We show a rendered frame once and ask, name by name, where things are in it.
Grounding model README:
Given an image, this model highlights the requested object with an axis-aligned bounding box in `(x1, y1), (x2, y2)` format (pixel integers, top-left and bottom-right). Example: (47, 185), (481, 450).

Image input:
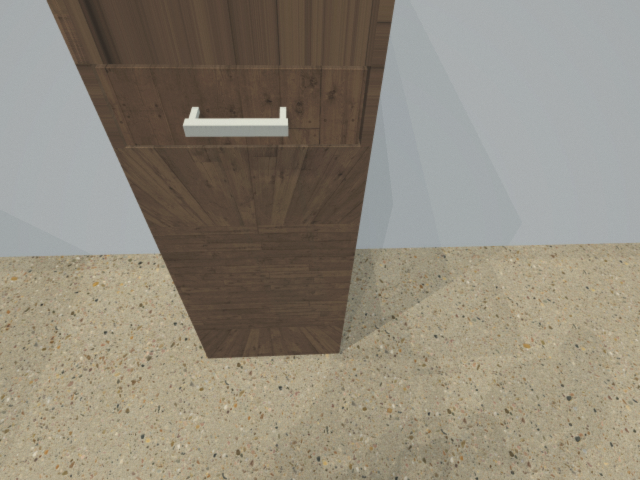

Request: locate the cabinet
(47, 0), (395, 359)

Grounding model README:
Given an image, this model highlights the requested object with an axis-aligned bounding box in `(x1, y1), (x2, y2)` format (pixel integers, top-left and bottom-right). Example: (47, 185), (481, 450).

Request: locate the drawer
(95, 64), (367, 145)

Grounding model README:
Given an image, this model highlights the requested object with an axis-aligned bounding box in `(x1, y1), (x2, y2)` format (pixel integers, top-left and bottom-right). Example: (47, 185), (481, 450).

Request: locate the handle
(183, 107), (288, 137)

